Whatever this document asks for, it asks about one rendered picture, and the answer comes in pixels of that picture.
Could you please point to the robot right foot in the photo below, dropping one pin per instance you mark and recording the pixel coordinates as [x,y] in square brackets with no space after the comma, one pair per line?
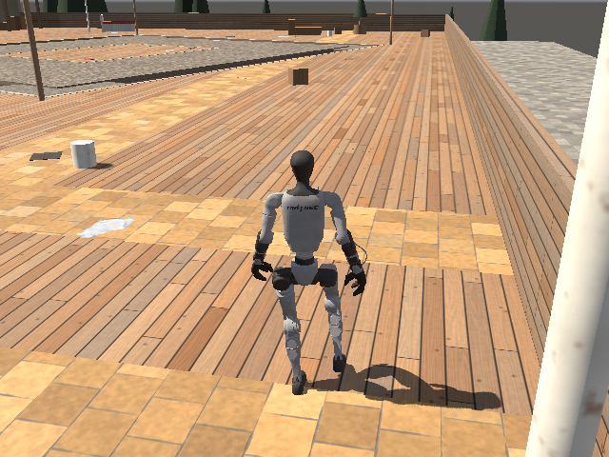
[338,365]

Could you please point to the right robot hand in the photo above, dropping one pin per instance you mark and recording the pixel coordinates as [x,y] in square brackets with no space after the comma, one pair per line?
[360,283]

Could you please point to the robot torso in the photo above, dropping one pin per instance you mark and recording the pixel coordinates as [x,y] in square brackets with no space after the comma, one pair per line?
[303,220]

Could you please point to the robot right upper arm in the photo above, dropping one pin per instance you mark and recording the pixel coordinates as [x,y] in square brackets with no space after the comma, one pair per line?
[333,200]

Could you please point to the robot right forearm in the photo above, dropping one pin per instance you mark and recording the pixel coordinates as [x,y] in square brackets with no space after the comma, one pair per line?
[351,255]

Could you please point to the robot left upper arm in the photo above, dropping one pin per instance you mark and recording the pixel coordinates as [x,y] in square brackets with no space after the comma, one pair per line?
[273,201]

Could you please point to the robot left forearm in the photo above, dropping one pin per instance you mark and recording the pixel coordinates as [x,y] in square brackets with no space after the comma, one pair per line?
[260,251]

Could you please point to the left robot hand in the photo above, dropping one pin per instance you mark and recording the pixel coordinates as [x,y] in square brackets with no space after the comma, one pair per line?
[264,267]

